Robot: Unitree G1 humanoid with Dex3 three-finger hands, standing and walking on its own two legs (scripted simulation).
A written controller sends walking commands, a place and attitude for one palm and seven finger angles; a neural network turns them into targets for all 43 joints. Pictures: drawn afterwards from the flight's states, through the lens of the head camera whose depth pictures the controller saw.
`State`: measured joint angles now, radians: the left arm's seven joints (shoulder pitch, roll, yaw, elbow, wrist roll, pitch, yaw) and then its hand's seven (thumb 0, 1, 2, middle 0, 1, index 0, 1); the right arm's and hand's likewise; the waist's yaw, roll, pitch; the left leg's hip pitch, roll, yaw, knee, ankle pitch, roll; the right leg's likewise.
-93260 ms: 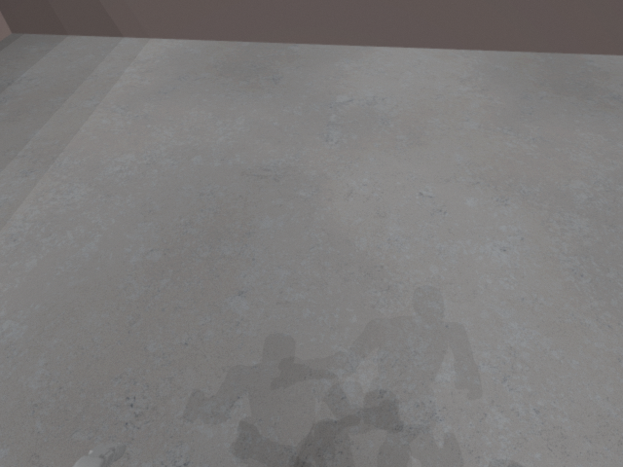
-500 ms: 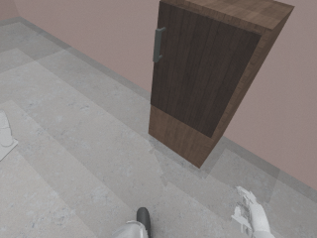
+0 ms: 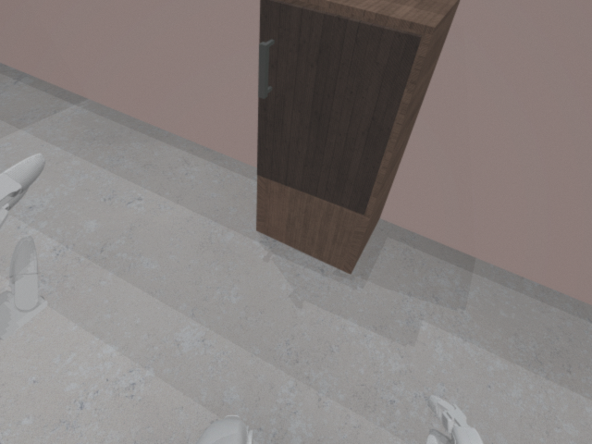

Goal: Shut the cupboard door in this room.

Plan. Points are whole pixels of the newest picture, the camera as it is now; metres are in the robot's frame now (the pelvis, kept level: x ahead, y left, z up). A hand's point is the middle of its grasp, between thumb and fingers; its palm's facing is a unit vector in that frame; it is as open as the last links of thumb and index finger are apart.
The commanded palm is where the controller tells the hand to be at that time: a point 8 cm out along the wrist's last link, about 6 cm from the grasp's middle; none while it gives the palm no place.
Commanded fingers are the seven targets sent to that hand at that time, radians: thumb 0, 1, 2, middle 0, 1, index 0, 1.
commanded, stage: stop stepping back and stand still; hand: left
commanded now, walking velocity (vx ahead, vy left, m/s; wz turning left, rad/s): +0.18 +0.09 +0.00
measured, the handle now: (266, 69) +1.06 +0.18 +0.04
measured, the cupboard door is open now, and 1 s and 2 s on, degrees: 3 3 3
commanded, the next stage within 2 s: let the arm hang, fingers relaxed in 0.40 s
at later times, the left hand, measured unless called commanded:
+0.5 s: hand out of the picture +0.18 +0.28 +0.21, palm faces +0.43 -0.69 -0.58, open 7.4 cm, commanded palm none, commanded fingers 0.00 0.90 0.90 -0.20 -0.30 -0.20 -0.30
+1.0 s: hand out of the picture +0.03 +0.22 -0.15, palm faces +0.09 -0.98 -0.20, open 7.0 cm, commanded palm none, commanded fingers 0.00 0.90 0.90 -0.20 -0.30 -0.20 -0.30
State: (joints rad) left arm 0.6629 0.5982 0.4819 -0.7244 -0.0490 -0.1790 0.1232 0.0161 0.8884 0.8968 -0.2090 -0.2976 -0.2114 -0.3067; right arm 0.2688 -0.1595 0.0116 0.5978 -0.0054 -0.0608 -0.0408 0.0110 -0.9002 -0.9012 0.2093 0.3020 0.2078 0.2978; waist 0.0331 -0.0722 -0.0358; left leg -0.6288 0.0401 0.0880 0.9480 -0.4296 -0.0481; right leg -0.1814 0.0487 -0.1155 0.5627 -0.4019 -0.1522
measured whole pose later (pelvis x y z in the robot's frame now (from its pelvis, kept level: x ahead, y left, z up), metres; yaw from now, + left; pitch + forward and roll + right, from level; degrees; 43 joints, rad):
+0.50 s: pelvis -0.01 +0.02 +0.00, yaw +1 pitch +0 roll +0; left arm 0.60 0.51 0.50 -0.61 -0.04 -0.21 0.17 0.02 0.89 0.90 -0.21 -0.30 -0.21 -0.31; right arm 0.27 -0.16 0.02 0.63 -0.01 -0.06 -0.04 0.01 -0.90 -0.90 0.21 0.30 0.21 0.30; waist 0.00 0.02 0.04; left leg -0.41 0.12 0.03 0.82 -0.43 -0.03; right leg -0.30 0.02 -0.13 0.64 -0.34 -0.07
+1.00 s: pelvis +0.01 +0.03 +0.02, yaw +4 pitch -2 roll -1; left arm 0.28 0.19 0.02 0.99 0.01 0.01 0.01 -0.03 0.97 0.90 -0.20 -0.30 -0.20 -0.30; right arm 0.26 -0.19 -0.01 0.98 -0.03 0.04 -0.02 0.01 -0.91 -0.90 0.20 0.30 0.20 0.30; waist -0.01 0.00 0.04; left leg -0.24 0.09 0.08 0.48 -0.20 -0.03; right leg -0.12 0.01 -0.15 0.43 -0.27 -0.05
